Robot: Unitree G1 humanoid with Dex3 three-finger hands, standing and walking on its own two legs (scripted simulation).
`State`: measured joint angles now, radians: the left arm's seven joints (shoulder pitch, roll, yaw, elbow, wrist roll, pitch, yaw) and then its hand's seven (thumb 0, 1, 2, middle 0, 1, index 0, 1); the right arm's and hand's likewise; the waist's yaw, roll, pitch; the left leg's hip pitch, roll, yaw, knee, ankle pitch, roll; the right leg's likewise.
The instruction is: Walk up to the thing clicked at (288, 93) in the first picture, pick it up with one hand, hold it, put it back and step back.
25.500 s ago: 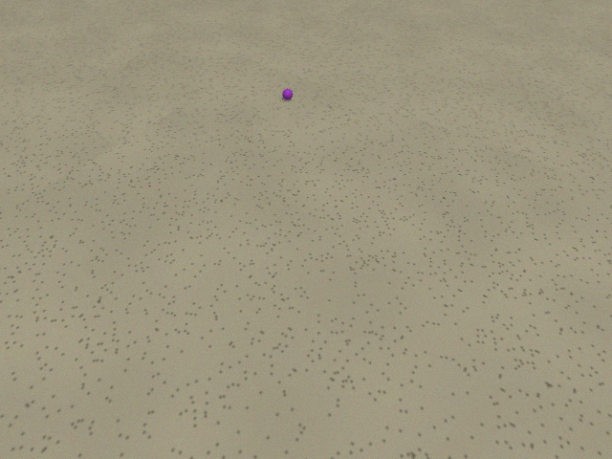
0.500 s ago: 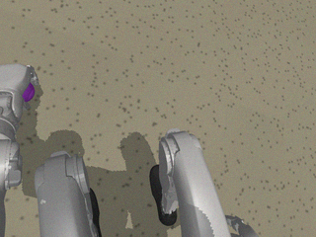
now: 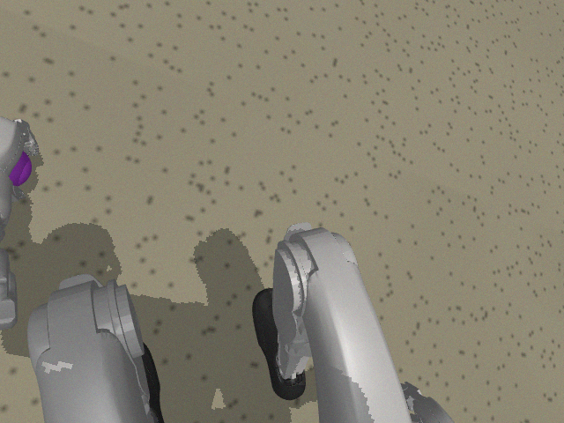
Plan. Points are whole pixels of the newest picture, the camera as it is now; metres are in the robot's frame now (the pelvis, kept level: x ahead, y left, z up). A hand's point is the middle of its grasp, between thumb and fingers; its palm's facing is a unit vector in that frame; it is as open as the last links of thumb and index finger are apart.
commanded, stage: rest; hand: left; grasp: from above
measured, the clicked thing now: (3, 165) +0.49 +0.27 -0.21
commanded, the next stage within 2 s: open in 1.54 s
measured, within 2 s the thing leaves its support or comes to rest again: rests again in 1.24 s
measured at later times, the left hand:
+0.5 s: hand (19, 177) +0.48 +0.26 -0.23, palm faces -0.46 -0.10 -0.88, open 8.1 cm
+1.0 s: hand (24, 179) +0.48 +0.26 -0.25, palm faces -0.46 -0.11 -0.88, open 8.1 cm
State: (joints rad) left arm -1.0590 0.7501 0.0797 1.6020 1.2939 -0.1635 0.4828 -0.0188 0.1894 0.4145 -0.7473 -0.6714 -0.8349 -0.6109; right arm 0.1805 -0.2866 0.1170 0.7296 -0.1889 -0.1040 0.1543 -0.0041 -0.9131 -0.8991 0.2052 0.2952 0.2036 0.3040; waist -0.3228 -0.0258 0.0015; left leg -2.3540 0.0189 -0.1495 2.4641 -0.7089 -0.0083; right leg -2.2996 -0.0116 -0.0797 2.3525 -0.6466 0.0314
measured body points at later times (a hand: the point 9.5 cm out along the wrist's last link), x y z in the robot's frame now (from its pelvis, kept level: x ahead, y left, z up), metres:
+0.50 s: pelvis +0.01 +0.00 -0.01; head +0.28 +0.08 +0.34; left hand +0.50 +0.26 -0.18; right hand +0.02 -0.26 -0.09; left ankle +0.07 +0.13 -0.28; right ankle +0.11 -0.12 -0.28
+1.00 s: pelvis +0.00 +0.01 -0.01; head +0.28 +0.09 +0.32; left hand +0.50 +0.26 -0.20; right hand +0.02 -0.26 -0.08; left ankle +0.07 +0.13 -0.28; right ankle +0.11 -0.12 -0.28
